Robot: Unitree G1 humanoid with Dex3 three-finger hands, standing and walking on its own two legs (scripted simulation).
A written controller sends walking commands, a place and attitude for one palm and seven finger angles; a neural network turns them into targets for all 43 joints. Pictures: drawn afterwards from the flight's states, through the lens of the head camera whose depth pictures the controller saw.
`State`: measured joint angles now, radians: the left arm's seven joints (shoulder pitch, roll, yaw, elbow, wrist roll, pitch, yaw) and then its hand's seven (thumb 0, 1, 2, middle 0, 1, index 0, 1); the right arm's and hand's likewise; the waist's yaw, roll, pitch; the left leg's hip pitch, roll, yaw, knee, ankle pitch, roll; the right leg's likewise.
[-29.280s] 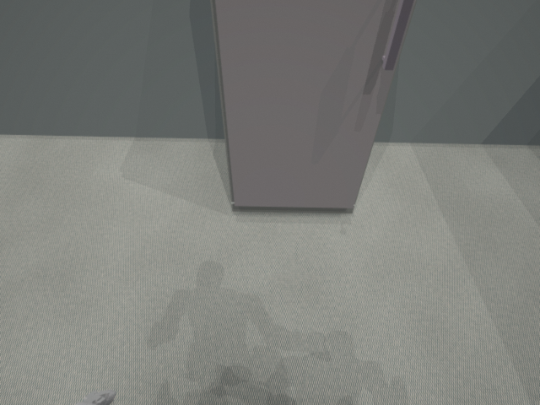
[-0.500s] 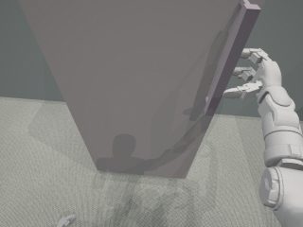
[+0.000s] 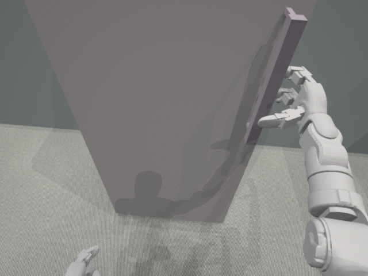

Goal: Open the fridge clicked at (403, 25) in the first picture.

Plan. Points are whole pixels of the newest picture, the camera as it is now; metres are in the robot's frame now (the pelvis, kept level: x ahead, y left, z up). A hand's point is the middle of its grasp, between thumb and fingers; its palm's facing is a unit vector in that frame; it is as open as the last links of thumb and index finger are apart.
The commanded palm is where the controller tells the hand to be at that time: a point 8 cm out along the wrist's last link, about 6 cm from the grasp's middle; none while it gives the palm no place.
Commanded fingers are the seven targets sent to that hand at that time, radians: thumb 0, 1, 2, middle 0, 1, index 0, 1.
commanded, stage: slide the fingers in behind the handle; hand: right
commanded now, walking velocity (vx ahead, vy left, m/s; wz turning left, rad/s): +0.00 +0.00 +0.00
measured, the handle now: (266, 87) +0.49 -0.14 +0.19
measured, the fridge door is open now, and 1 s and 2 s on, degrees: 0 0 0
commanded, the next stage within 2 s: grip the handle and tug to test in 1.26 s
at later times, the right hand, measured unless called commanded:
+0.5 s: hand (260, 96) +0.44 -0.12 +0.19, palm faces +0.00 +1.00 +0.00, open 14.0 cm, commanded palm +0.41 -0.18 +0.19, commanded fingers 0.00 0.50 -0.30 0.30 1.20 0.30 1.20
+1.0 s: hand (262, 96) +0.43 -0.12 +0.20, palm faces +0.01 +1.00 -0.01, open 14.1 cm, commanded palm +0.41 -0.16 +0.19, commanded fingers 0.00 0.50 -0.30 0.30 1.20 0.30 1.20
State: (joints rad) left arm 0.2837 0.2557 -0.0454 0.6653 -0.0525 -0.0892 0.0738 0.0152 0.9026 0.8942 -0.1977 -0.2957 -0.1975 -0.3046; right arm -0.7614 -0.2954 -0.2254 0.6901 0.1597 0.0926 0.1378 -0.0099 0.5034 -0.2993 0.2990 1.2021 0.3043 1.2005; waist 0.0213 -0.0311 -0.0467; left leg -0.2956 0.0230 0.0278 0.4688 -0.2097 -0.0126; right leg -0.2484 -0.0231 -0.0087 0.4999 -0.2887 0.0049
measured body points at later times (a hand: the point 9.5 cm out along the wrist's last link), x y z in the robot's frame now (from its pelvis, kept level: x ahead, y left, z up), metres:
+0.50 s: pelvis +0.01 +0.01 +0.00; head +0.01 +0.03 +0.45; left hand +0.13 +0.25 -0.11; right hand +0.44 -0.17 +0.20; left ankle +0.02 +0.13 -0.74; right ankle -0.02 -0.12 -0.74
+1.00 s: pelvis +0.00 +0.01 +0.00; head +0.00 +0.02 +0.45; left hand +0.15 +0.24 -0.10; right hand +0.43 -0.17 +0.21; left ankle +0.02 +0.13 -0.74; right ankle -0.02 -0.12 -0.74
